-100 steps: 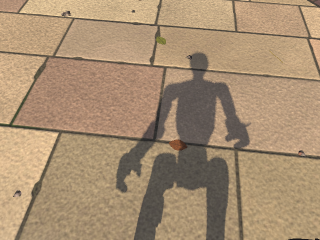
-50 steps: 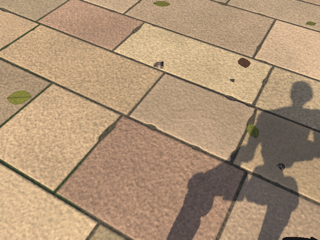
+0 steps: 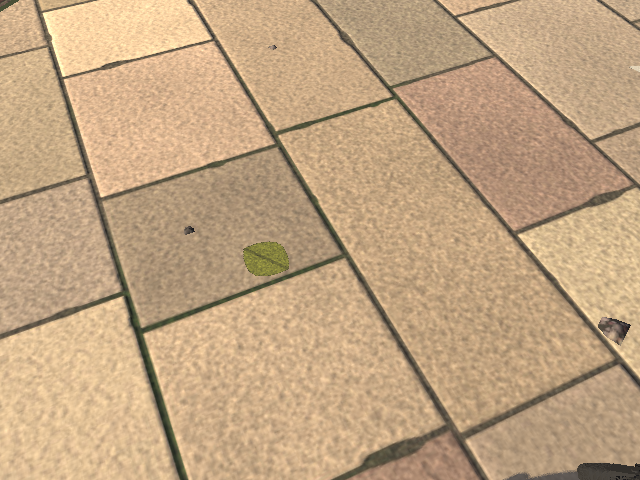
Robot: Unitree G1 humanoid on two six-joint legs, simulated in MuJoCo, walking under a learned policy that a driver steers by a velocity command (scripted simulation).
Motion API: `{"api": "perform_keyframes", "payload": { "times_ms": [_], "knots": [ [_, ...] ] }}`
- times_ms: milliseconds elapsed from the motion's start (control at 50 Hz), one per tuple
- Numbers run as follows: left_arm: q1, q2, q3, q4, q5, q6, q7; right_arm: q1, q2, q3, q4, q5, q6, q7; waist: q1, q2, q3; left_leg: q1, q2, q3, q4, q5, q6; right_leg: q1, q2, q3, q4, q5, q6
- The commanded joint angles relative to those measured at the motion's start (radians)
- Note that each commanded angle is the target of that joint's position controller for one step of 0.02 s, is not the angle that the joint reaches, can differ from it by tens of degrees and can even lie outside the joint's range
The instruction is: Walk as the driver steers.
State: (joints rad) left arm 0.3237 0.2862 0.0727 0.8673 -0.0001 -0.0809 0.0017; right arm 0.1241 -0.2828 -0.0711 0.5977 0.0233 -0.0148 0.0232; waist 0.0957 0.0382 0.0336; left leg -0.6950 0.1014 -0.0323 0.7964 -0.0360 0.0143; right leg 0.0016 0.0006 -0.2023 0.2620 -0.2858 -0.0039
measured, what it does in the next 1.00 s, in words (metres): walks ahead, turning right: left foot, then right foot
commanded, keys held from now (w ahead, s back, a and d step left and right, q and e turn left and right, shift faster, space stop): w+q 0.08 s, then w+e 0.92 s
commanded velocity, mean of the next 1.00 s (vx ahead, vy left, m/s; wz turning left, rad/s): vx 0.50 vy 0.00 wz -0.22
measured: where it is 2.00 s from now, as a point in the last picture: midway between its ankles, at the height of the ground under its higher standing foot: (490, 240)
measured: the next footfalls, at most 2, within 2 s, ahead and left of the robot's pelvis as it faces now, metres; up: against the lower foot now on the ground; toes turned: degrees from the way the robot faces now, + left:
left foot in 0.14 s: +0.24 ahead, +0.14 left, +0.00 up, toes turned +7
right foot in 0.68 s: +0.56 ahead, -0.08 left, +0.00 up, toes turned -9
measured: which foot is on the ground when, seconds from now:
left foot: up 0.00-0.12, down 0.14-0.68, up 0.70-1.00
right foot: down 0.00-0.14, up 0.16-0.66, down 0.68-1.00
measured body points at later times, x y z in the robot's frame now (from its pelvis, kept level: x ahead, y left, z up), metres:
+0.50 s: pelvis +0.29 +0.05 +0.00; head +0.31 +0.06 +0.45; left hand +0.44 +0.31 -0.11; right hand +0.35 -0.22 -0.11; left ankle +0.20 +0.13 -0.74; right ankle +0.47 -0.12 -0.68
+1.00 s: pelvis +0.58 -0.01 +0.00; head +0.62 -0.03 +0.45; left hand +0.73 +0.24 -0.10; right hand +0.72 -0.31 -0.08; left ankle +0.80 +0.12 -0.69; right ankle +0.52 -0.07 -0.74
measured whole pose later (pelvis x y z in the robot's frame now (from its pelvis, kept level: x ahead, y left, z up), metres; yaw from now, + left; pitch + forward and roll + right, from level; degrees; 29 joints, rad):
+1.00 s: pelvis +0.58 -0.01 +0.00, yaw -19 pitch +3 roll +0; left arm 0.31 0.28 0.07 0.74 -0.02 -0.04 0.00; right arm 0.05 -0.28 -0.04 0.66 -0.01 -0.10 0.00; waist 0.07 0.02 0.03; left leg -0.65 0.08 -0.11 0.68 -0.04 -0.07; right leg -0.17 0.12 0.13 0.37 -0.24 -0.09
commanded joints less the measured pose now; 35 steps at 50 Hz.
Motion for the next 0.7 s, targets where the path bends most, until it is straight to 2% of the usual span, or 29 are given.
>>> {"api": "perform_keyframes", "payload": {
  "times_ms": [20,40,80,100,120,140,160,180,200,220,240,260,300,360,400,460,500,560,580,620,640,660,680,700],
  "knots": [
    [-0.027,0.185,0.039,-0.052,-0.013,0.001,0.005,-0.124,-0.026,0.002,-0.102,0.005,-0.017,0.023,-0.001,-0.093,0.046,0.013,-0.015,0.056,-0.108,0.015,0.021,0.017,-0.274,0.072,-0.083,0.398,-0.138],
    [-0.024,0.196,0.042,-0.048,-0.019,0.007,0.004,-0.131,-0.034,-0.002,-0.110,0.005,-0.016,0.028,-0.009,-0.099,0.048,0.029,-0.027,0.072,-0.133,-0.021,0.036,0.045,-0.282,0.057,-0.059,0.475,-0.131],
    [-0.031,0.229,0.051,-0.049,-0.031,0.019,0.009,-0.089,-0.071,-0.021,-0.112,-0.003,-0.011,0.032,-0.055,-0.135,0.004,0.137,-0.090,0.126,-0.158,-0.126,0.076,0.089,-0.285,0.016,0.064,0.816,-0.113],
    [-0.019,0.238,0.053,-0.042,-0.038,0.025,0.011,-0.019,-0.091,-0.034,-0.098,-0.009,-0.009,0.030,-0.103,-0.142,-0.044,0.261,-0.130,0.138,-0.184,-0.166,0.105,0.078,-0.284,0.007,0.183,0.962,-0.110],
    [-0.023,0.225,0.044,-0.034,-0.040,0.028,0.013,0.141,-0.126,-0.060,-0.053,-0.008,-0.008,0.021,-0.198,-0.116,-0.122,0.503,-0.165,0.135,-0.269,-0.088,0.144,-0.003,-0.261,-0.013,0.365,0.967,-0.091],
    [-0.013,0.171,0.019,-0.041,-0.016,0.022,0.011,0.311,-0.183,-0.084,-0.006,-0.008,0.000,0.001,-0.273,-0.036,-0.215,0.829,-0.068,-0.026,-0.270,-0.068,0.188,-0.251,-0.226,-0.010,0.638,0.661,-0.059],
    [0.085,0.029,-0.030,-0.089,0.012,0.002,-0.007,0.283,-0.291,-0.088,-0.009,-0.007,-0.012,-0.009,-0.141,0.227,-0.314,1.105,0.235,-0.583,-0.350,-0.208,0.355,-0.663,-0.042,0.054,1.006,-0.262,-0.005],
    [0.000,0.129,-0.011,-0.072,-0.032,-0.025,-0.019,0.321,-0.204,-0.064,-0.026,-0.014,-0.026,-0.005,-0.226,0.110,-0.423,1.098,0.294,-0.728,-0.462,-0.266,0.372,-0.731,-0.033,0.260,1.126,-0.299,-0.019],
    [-0.104,0.170,0.004,-0.108,-0.067,-0.033,-0.024,0.277,-0.167,-0.048,-0.007,-0.024,-0.039,0.001,-0.231,0.070,-0.272,0.985,0.260,-0.539,-0.472,-0.150,0.319,-0.794,-0.072,0.264,1.131,-0.216,-0.029],
    [-0.126,0.150,-0.002,-0.113,-0.058,-0.035,-0.020,0.217,-0.142,-0.040,0.003,-0.020,-0.047,0.002,-0.186,0.021,-0.187,0.840,0.215,-0.395,-0.477,-0.047,0.279,-0.765,-0.119,0.265,1.053,-0.126,-0.033],
    [-0.129,0.144,0.000,-0.101,-0.036,-0.030,-0.017,0.161,-0.108,-0.030,0.007,-0.022,-0.053,0.002,-0.151,0.012,-0.134,0.727,0.176,-0.300,-0.501,0.012,0.253,-0.723,-0.146,0.268,0.990,-0.071,-0.025],
    [-0.090,0.143,0.005,-0.086,-0.034,-0.015,-0.018,0.124,-0.078,-0.021,0.006,-0.029,-0.062,0.001,-0.114,0.027,-0.111,0.649,0.148,-0.231,-0.538,0.041,0.236,-0.662,-0.166,0.284,0.959,-0.022,-0.018],
    [-0.040,0.107,0.002,-0.062,-0.037,0.016,-0.016,0.103,-0.074,-0.022,0.024,-0.032,-0.083,-0.002,-0.081,0.029,-0.092,0.569,0.141,-0.154,-0.604,0.066,0.234,-0.611,-0.163,0.289,0.926,0.031,0.004],
    [-0.093,0.079,0.001,-0.074,-0.032,0.036,-0.009,0.111,-0.087,-0.028,0.061,-0.045,-0.101,-0.013,-0.083,0.007,-0.025,0.540,0.125,-0.030,-0.651,0.124,0.212,-0.685,-0.146,0.318,0.826,0.147,0.030],
    [-0.134,0.069,0.000,-0.085,-0.027,0.032,-0.013,0.121,-0.088,-0.027,0.078,-0.046,-0.102,-0.022,-0.095,0.010,-0.008,0.561,0.104,0.042,-0.659,0.136,0.187,-0.709,-0.129,0.320,0.709,0.266,0.034],
    [-0.221,0.043,-0.011,-0.109,-0.022,0.023,-0.032,0.130,-0.104,-0.029,0.097,-0.041,-0.101,-0.030,-0.129,0.005,0.019,0.580,0.092,0.125,-0.676,0.126,0.154,-0.677,-0.108,0.258,0.519,0.412,0.022],
    [-0.283,0.027,-0.020,-0.135,-0.019,0.021,-0.043,0.168,-0.117,-0.034,0.123,-0.035,-0.095,-0.035,-0.158,-0.006,0.045,0.636,0.117,0.148,-0.671,0.142,0.148,-0.692,-0.101,0.231,0.442,0.425,0.007],
    [-0.341,0.030,-0.023,-0.177,-0.018,0.020,-0.063,0.207,-0.133,-0.042,0.154,-0.021,-0.072,-0.039,-0.175,-0.004,0.061,0.772,0.160,0.169,-0.609,0.242,0.141,-0.751,-0.086,0.196,0.381,0.326,-0.028],
    [-0.347,0.035,-0.021,-0.191,-0.018,0.020,-0.071,0.205,-0.140,-0.044,0.158,-0.017,-0.063,-0.042,-0.167,0.004,0.056,0.806,0.171,0.179,-0.573,0.328,0.134,-0.748,-0.074,0.177,0.368,0.273,-0.043],
    [-0.304,0.066,-0.007,-0.202,-0.019,0.024,-0.078,0.181,-0.170,-0.052,0.152,-0.014,-0.045,-0.054,-0.124,0.047,-0.003,0.840,0.172,0.206,-0.450,0.669,0.107,-0.641,-0.013,0.113,0.369,0.162,-0.083],
    [-0.232,0.093,0.007,-0.193,-0.021,0.028,-0.077,0.171,-0.184,-0.055,0.149,-0.012,-0.035,-0.060,-0.081,0.069,-0.053,0.838,0.165,0.217,-0.339,0.822,0.093,-0.541,0.027,0.086,0.377,0.110,-0.107],
    [-0.096,0.139,0.033,-0.166,-0.024,0.031,-0.069,0.151,-0.191,-0.054,0.146,-0.009,-0.028,-0.064,0.000,0.060,-0.123,0.779,0.139,0.236,-0.156,0.849,0.067,-0.349,0.066,0.082,0.332,0.134,-0.141],
    [0.068,0.208,0.065,-0.133,-0.023,0.038,-0.051,0.148,-0.179,-0.045,0.136,-0.014,-0.035,-0.070,0.081,-0.001,-0.211,0.578,0.095,0.240,0.118,0.624,0.024,-0.049,0.025,0.202,0.289,0.186,-0.189],
    [0.089,0.314,0.085,-0.131,-0.029,0.037,-0.037,0.266,-0.022,0.002,0.091,-0.053,-0.061,-0.049,-0.032,-0.289,-0.303,0.100,-0.110,0.184,0.508,-0.381,-0.055,0.334,-0.251,0.743,0.253,0.110,-0.385]
  ]
}}
Velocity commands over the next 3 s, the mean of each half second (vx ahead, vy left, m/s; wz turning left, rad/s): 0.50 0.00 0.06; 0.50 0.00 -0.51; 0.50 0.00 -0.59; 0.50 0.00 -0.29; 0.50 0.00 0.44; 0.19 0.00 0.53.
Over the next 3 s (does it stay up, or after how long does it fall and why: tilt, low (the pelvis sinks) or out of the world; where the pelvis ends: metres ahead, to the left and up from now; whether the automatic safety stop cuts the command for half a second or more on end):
stays up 1.43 -0.56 0.00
